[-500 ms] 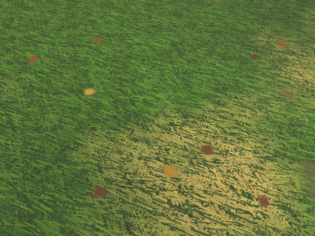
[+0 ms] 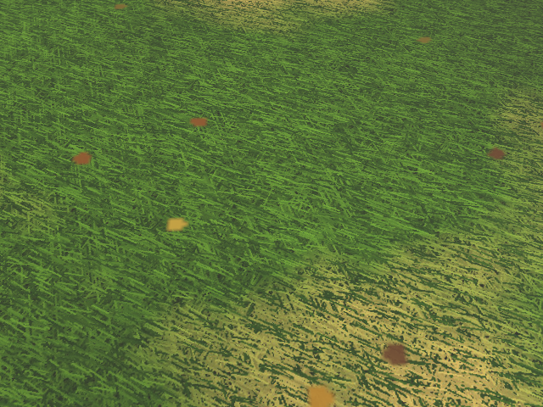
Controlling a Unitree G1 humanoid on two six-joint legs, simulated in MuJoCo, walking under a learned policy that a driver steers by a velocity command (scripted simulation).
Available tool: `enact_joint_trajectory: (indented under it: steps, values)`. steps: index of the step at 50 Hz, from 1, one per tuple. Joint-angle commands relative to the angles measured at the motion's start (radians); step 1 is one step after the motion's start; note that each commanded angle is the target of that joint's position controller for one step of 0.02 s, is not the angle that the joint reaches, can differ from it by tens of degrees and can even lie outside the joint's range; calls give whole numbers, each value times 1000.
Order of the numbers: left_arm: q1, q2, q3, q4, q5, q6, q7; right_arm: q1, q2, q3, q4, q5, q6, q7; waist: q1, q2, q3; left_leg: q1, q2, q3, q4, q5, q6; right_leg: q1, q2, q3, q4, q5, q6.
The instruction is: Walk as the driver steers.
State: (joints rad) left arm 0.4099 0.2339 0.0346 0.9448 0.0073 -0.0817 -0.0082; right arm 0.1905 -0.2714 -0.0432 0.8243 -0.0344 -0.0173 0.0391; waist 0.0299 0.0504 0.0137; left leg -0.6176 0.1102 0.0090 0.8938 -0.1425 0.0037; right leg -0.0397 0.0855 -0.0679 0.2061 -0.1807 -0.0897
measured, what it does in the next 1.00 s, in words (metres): walks ahead: left foot, then right foot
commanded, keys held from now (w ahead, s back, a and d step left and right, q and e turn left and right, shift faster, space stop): w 1.00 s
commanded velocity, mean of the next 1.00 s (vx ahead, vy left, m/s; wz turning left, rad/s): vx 0.50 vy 0.00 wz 0.00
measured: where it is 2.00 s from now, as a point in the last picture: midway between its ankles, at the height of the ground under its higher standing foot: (296, 293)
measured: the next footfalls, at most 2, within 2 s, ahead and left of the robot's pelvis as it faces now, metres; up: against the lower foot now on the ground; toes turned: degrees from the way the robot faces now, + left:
left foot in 0.22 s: +0.29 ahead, +0.12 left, +0.00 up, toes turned +4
right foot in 0.78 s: +0.59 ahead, -0.06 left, +0.00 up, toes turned -4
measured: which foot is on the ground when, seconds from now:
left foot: up 0.00-0.20, down 0.22-0.78, up 0.80-1.00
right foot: down 0.00-0.24, up 0.26-0.76, down 0.78-1.00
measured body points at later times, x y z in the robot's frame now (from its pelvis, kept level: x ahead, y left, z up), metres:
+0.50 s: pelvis +0.27 +0.06 +0.00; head +0.28 +0.07 +0.45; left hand +0.36 +0.31 -0.14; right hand +0.27 -0.20 -0.14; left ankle +0.25 +0.12 -0.75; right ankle +0.32 -0.09 -0.68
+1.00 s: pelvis +0.53 +0.00 +0.00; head +0.55 -0.01 +0.45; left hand +0.56 +0.26 -0.14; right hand +0.60 -0.25 -0.15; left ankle +0.53 +0.15 -0.67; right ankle +0.55 -0.06 -0.75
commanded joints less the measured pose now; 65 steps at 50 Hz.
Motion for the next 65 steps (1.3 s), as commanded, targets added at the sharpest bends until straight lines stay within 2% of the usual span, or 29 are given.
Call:
enact_joint_trajectory:
  steps: [1, 5, 8, 10, 11, 12, 13, 14, 15, 16, 18, 21, 27, 34, 37, 38, 39, 40, 41, 42, 43, 44, 46, 48, 51, 56, 60, 63, 65]
  values:
    - [6, 124, 23, -31, 0, -16, 0, -91, -27, 3, -76, 5, -10, 1, -6, -103, 66, -32, -5, 30, -120, 98, -7, -29, -256, 144, -107, 275, -120]
    - [70, 135, 24, 11, 8, -13, 6, -195, -33, 9, -111, 8, -16, -3, 24, -109, 84, -18, -32, 50, -247, 114, 23, 68, -283, 129, -73, 355, -110]
    - [67, 150, 28, 31, 14, -8, 16, -199, -48, 4, -122, 6, -25, -8, 7, -114, 86, 31, -58, 60, -310, 31, 65, 137, -312, 125, -8, 485, -94]
    - [36, 168, 32, 38, 16, -5, 19, -72, -67, -9, -83, 3, -34, -20, -57, -119, 19, 219, -117, 87, -360, -33, 101, 140, -298, 95, 158, 742, -68]
    - [23, 164, 30, 39, 13, 0, 19, 92, -85, -21, -26, -5, -44, -30, -127, -88, -68, 421, -139, 97, -419, 3, 126, 90, -255, 57, 348, 762, -47]
    - [22, 133, 18, 16, 7, -2, 18, 276, -154, -43, 19, -27, -53, -42, -189, -17, -189, 690, 23, -76, -430, -58, 174, -101, -206, 24, 624, 494, -28]
    - [138, 32, 0, -1, -24, -3, 9, 334, -270, -73, 31, -32, -50, -42, -140, 233, -298, 937, 308, -580, -541, -141, 303, -457, -6, -15, 998, -191, 19]
    - [83, 125, 25, 10, 7, -1, 13, 258, -216, -64, 25, 12, -38, -33, -121, 104, -253, 864, 287, -672, -619, -153, 296, -548, -29, 139, 1094, -304, 1]
    - [15, 126, 30, -10, 7, -2, 9, 149, -158, -49, 8, 21, -38, -31, -79, 43, -105, 727, 259, -503, -624, -146, 275, -582, -84, 140, 1090, -223, -6]
    - [-33, 106, 24, -17, 7, -6, 5, 99, -97, -34, 6, 17, -44, -26, -63, -16, -39, 617, 215, -398, -660, -59, 254, -563, -120, 132, 1036, -159, -6]
    - [-31, 76, 20, -11, 24, 15, -3, 74, -46, -18, 29, 19, -57, -30, -14, 14, 5, 492, 135, -249, -707, 51, 202, -480, -163, 119, 940, -115, 10]
    - [-53, 51, 17, -11, 30, 39, -17, 140, -61, -20, 70, 25, -78, -30, 0, 10, 8, 471, 112, -171, -743, 163, 209, -477, -169, 90, 887, -70, 33]
    - [-304, 40, 7, -87, 24, 43, -27, 236, -61, -16, 124, 28, -79, -31, -45, 5, 77, 527, 68, -77, -790, 213, 194, -608, -193, 37, 618, 127, 76]
    - [-469, 44, -2, -145, 18, 32, -23, 323, -73, -16, 179, 15, -72, -45, -86, 20, 97, 679, 109, -50, -730, 373, 189, -570, -145, 1, 393, 137, 41]
    - [-395, 65, 11, -131, 18, 19, -14, 286, -90, -21, 186, 9, -67, -54, -36, 30, 62, 718, 122, -30, -603, 628, 165, -428, -96, -17, 330, 26, -6]
    - [-281, 78, 21, -94, 21, 12, -7, 271, -95, -22, 187, 10, -64, -53, 14, 23, 5, 708, 104, -11, -471, 729, 151, -290, -62, -32, 285, 20, -28]
    - [-106, 108, 37, -35, 33, 1, 3, 260, -85, -17, 182, 14, -62, -52, 83, -12, -91, 615, 60, 26, -271, 668, 129, -59, -72, -13, 245, 50, -59]
    - [63, 201, 62, -7, 60, -6, 17, 274, -31, 0, 141, 37, -65, -45, 122, -136, -229, 351, -11, 74, 54, 325, 95, 237, -319, 281, 225, -48, -134]
    - [85, 264, 79, 1, 48, 5, 12, 369, 18, 4, 140, 53, -63, -41, 76, -302, -317, 71, -189, 54, 351, -409, 72, 383, -533, 717, 98, -52, -253]
    - [-8, 207, 70, -8, 11, 15, 6, 273, -74, -22, 140, 27, -56, -47, 57, -138, -207, -5, -125, -68, 403, -348, 90, 279, -470, 655, 77, -118, -218]
    - [-105, 146, 53, -24, 4, 13, 4, 206, -61, -22, 118, 26, -63, -41, 24, -115, -76, -19, -84, -65, 368, -252, 94, 133, -432, 509, 46, -88, -188]
    - [-153, 97, 40, -27, 8, 7, 1, 178, -42, -20, 117, 25, -65, -37, -4, -90, -22, 17, -50, -61, 309, -190, 92, 30, -381, 412, 6, -17, -154]
    - [-164, 50, 25, -5, 4, -6, 7, 200, -13, -17, 130, 0, -42, -26, -53, -115, 8, 107, -21, -50, 234, -148, 69, -88, -312, 284, -37, 86, -110]
    - [-112, 63, 26, 22, 1, -22, 8, 188, 4, -17, 127, -4, -24, -15, -65, -109, 5, 116, -20, -30, 206, -126, 49, -105, -298, 239, -57, 169, -118]
    - [-59, 90, 31, 46, -1, -28, 9, 70, -2, -18, 88, -4, -11, -8, -55, -100, 51, 18, 6, -7, 119, -31, 21, -97, -285, 195, -106, 157, -126]
    - [20, 83, 23, 71, 1, -23, 9, -119, 8, -7, 28, 9, -15, -7, -10, -100, 83, -26, -4, 34, -119, 109, 3, -36, -257, 133, -114, 250, -111]
    - [92, 85, 21, 101, 9, -20, 16, -223, 7, 1, -9, 12, -21, -11, 25, -110, 95, -25, -34, 60, -245, 129, 25, 73, -279, 113, -83, 350, -112]
    - [81, 79, 18, 117, 18, -12, 28, -196, 13, 3, -3, 8, -38, -21, 1, -117, 90, 66, -77, 78, -322, 74, 59, 116, -283, 73, 40, 673, -84]
    - [51, 95, 21, 119, 16, -12, 34, -39, -13, -10, 54, 4, -56, -36, -58, -133, 15, 246, -133, 84, -379, 58, 91, 127, -266, 69, 211, 868, -48]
